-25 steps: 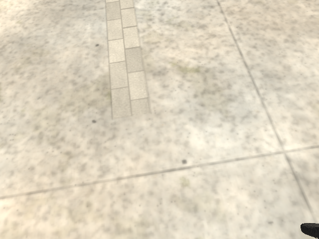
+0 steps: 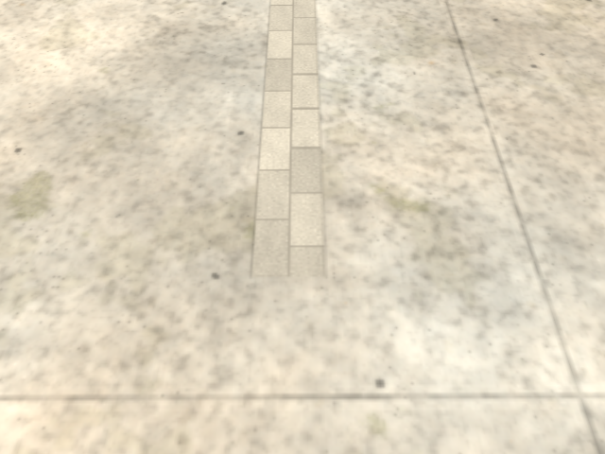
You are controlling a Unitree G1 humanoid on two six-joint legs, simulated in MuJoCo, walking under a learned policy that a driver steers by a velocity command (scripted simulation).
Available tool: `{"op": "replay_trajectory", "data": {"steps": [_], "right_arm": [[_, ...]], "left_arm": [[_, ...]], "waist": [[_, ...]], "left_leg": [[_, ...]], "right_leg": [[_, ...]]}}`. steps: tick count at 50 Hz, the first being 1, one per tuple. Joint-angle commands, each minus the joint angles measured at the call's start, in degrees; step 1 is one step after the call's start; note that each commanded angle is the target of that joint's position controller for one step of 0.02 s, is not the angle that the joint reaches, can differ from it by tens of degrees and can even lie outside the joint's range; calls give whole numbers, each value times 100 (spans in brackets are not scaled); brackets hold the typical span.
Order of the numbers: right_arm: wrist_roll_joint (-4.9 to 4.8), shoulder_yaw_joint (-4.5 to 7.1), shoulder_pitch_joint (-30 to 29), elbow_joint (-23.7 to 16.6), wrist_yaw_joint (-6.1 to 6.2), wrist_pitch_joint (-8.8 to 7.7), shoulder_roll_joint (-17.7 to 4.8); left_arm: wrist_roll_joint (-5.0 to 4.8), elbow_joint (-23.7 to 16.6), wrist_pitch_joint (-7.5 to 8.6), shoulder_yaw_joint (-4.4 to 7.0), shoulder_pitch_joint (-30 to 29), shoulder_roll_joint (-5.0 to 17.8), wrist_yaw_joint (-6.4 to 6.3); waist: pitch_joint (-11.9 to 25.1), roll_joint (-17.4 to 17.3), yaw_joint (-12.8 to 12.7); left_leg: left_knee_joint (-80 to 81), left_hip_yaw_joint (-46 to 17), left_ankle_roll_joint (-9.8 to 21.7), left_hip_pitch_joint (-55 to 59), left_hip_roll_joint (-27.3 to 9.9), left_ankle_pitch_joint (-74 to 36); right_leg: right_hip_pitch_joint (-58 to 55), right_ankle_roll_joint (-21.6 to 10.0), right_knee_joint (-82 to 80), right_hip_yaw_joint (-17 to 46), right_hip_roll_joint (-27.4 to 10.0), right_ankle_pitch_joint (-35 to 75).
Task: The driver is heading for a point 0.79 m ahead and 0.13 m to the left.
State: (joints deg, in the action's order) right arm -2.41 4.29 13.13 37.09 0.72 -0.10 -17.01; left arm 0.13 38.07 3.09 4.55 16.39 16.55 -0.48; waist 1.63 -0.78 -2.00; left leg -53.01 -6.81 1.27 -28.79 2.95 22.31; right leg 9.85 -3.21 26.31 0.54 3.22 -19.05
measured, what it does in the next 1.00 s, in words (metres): walks ahead: left foot, then right foot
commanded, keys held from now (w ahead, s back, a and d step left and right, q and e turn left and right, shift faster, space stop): w+q+shift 0.36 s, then w+e+shift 0.48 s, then shift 0.16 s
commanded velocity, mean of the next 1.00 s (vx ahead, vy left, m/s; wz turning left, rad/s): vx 0.84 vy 0.00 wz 0.14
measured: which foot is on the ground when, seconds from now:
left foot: up 0.00-0.32, down 0.34-0.82, up 0.84-1.00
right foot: down 0.00-0.36, up 0.38-0.80, down 0.82-1.00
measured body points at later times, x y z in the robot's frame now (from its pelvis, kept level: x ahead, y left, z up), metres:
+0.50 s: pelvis +0.30 +0.18 -0.02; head +0.32 +0.18 +0.43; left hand +0.24 +0.43 -0.14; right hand +0.53 -0.02 -0.13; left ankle +0.29 +0.21 -0.74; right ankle +0.26 -0.02 -0.62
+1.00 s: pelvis +0.72 +0.33 -0.01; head +0.74 +0.35 +0.44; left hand +0.66 +0.60 -0.15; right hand +0.96 +0.15 -0.08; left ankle +0.72 +0.50 -0.64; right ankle +0.73 +0.31 -0.74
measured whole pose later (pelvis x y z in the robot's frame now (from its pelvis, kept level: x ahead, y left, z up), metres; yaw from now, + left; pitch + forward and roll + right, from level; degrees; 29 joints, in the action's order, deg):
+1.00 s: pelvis +0.72 +0.33 -0.01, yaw +6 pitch -1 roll -2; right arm 1.1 -2.1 4.9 36.5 0.4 -5.7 -12.6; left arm 0.3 51.8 2.9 2.4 25.5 16.4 0.4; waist -3.4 -0.4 -2.8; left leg -73.2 -6.8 -1.6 -35.5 -3.8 18.4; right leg 12.8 -9.6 28.6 -0.8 11.8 -14.7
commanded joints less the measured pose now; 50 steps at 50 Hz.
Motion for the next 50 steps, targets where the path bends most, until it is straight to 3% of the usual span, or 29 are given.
{"op": "replay_trajectory", "data": {"steps": [1, 2, 3, 7, 11, 14, 16, 17, 18, 19, 20, 21, 22, 24, 26, 29, 34, 37, 39, 40, 41, 42, 43, 44, 45, 46, 48, 49, 50], "right_arm": [[16, 90, -607, -624, -104, -213, -472], [16, 75, -654, -627, -149, -223, -442], [722, 100, -1071, -675, -397, 6, -565], [499, 40, -1332, -786, -675, 175, -456], [488, -106, -2078, -979, -797, 133, -337], [481, -193, -1970, -971, -706, 136, -211], [442, -41, -643, -671, -558, 86, -528], [438, 141, 729, -262, -463, 26, -864], [473, 355, 1106, 5, -332, 45, -1440], [408, 449, 885, -136, -283, 98, -1936], [413, 408, 1150, -117, -236, 118, -1692], [471, 358, 1034, 102, -152, 62, -1520], [498, 250, 819, 177, -108, -54, -1159], [475, 66, 356, 213, -98, -268, -706], [401, -13, 461, 408, -157, -484, -501], [369, -37, 795, 638, -239, -640, -464], [307, -201, 914, 809, -152, -782, -326], [328, -137, 818, 841, 86, -791, -708], [429, -37, 529, 767, 272, -605, -1033], [512, 16, 28, 618, 316, -496, -1185], [441, 77, -555, 545, 274, -389, -1220], [581, -251, -985, 198, 92, -514, -72], [353, -425, 165, -227, 26, -597, 303], [453, -473, 229, -246, -39, -751, -120], [480, -440, 162, -111, -76, -795, -407], [559, -428, 120, -69, -65, -717, -427], [592, -453, 193, -33, -41, -372, -415], [90, -340, -94, -223, -14, -549, -538], [143, -399, -450, -360, 19, -621, -393]], "left_arm": [[-46, -232, 234, 126, 73, 473, -54], [-6, -180, 259, 105, 157, 473, -56], [318, 42, 219, 82, 569, 656, -14], [233, 334, 296, 28, 811, 634, 30], [235, 622, 295, 6, 1127, 720, -27], [232, 839, 242, -10, 1257, 907, -92], [234, 886, 108, 60, 1293, 1302, -128], [198, 775, 93, 77, 1087, 1415, -107], [218, 587, 132, -35, 1249, 945, -8], [148, 25, 258, -169, 979, 512, 100], [136, -155, 341, -104, 79, 894, 101], [-11, -158, 360, -147, 40, 763, 71], [17, 7, 341, -213, 220, 632, 57], [148, 322, 108, -281, 770, 399, 149], [121, 458, -128, -261, 715, 330, 231], [-14, 333, -178, -242, -199, 249, 281], [-25, 210, -22, -366, -915, 46, 433], [-12, 409, -76, -332, -509, 296, 445], [33, 764, -175, -164, 728, 756, 384], [53, 1129, -214, -8, 2051, 1049, 331], [-34, 1393, -218, 167, 3074, 1270, 237], [-85, 1582, -281, 145, 2548, 1190, 154], [121, 1177, -191, 109, 1659, 1360, 110], [134, 902, -187, 111, 1354, 1050, 44], [149, 854, -169, 35, 912, 724, 8], [126, 828, -111, -12, 557, 651, 11], [73, 810, 117, -98, 458, 647, 73], [-46, 547, 308, -239, -40, 202, 112], [-125, 617, 389, -191, -90, 438, 74]], "waist": [[-472, 551, -141], [-506, 533, -183], [-572, 124, -292], [-949, 659, -245], [-1235, 636, -432], [-954, 787, -172], [46, 1047, 629], [761, 969, 1284], [1185, 47, 1156], [1781, -1073, 812], [1709, -59, 1198], [850, -31, 930], [264, 398, 595], [-100, 283, 45], [-534, 79, -78], [-1142, -44, 178], [-939, -138, 248], [-340, -482, -117], [267, -635, -858], [623, -615, -1561], [690, 49, -2230], [-49, 1672, -1402], [826, 1597, -213], [884, 648, -299], [-59, -438, 83], [-575, -741, 414], [-840, -862, 661], [-912, -540, 599], [-867, -365, 551]], "left_leg": [[-1396, -249, -61, -3131, -760, -553], [-1691, -123, -87, -3098, -830, -818], [-1872, 347, -105, -2837, -591, -773], [-1560, 456, -66, -2646, -722, -1392], [-122, 1219, 228, -2128, -753, -1489], [714, 1932, 755, -891, -197, -765], [736, 2060, 1062, 874, 451, -28], [1177, 1648, 1270, 2763, 598, -186], [1678, 107, 1453, 4670, -198, 800], [3052, -3498, 2032, 5546, -1856, 2279], [3668, -3785, 1775, 5247, -1876, 1961], [3757, -3094, 1647, 4451, -1973, 1050], [3734, -2345, 1459, 3396, -1805, 198], [4030, -1247, 1268, 1954, -1451, -272], [4369, -629, 1019, 1435, -1269, -645], [4751, 572, 324, 1566, -829, -2391], [4922, 1754, -137, 2274, -672, -5753], [4157, 1985, -364, 3260, -991, -8635], [2329, 1951, -446, 3495, -1219, -10001], [595, 1844, -434, 2922, -1299, -9911], [-2514, 2001, -358, 1923, -605, -6667], [-4715, 1498, -287, -785, 490, 550], [-5405, 285, -321, -2184, 301, 961], [-4716, -140, -120, -2260, 58, 402], [-3915, -24, -22, -1947, -278, -212], [-3390, 130, -90, -1485, -472, -256], [-2187, 363, -310, -358, -718, -182], [-1728, 265, -375, -159, -714, -379], [-800, 439, -446, -88, -759, -748]], "right_leg": [[-1921, -686, -1652, 2306, -2155, -1204], [-1785, -568, -1694, 1832, -1998, -747], [-1295, -493, -1921, 1331, -1884, -725], [-956, -232, -2096, 96, -1663, 213], [-1170, -139, -2295, -794, -1716, 957], [-1529, -12, -1335, -1506, -1756, 5240], [-1469, -40, 778, -1541, -2014, 7944], [-542, 16, 2425, -1487, -2009, 7437], [1521, 215, 4389, -1388, -1476, 3310], [3336, 417, 6256, -715, -456, -804], [3735, 283, 6437, 285, -625, 57], [3835, 220, 6345, 148, -834, 356], [3478, 174, 5870, 120, -1115, 509], [2580, 153, 5334, 295, -1329, 537], [2556, 140, 4899, 423, -1324, 532], [3217, 17, 3938, 338, -964, 1369], [2657, -274, 2037, -824, -443, 2813], [1714, -459, 1476, -1230, 56, 2911], [473, -616, 1436, -1292, 463, 2187], [-716, -918, 1294, -867, 349, 1832], [-1720, -1466, 475, -194, -89, 1927], [-2311, -1589, 1393, 555, -313, 2384], [-3066, -2549, 590, 3227, -1377, 1843], [-2654, -2559, -829, 4400, -1892, 257], [-1312, -2206, -1244, 3950, -1841, 339], [-200, -1959, -1197, 3363, -1688, 1391], [1329, -1681, -1251, 2204, -1266, 3616], [1748, -1588, -1391, 1960, -977, 3591], [1801, -1419, -1321, 1499, -729, 4101]]}}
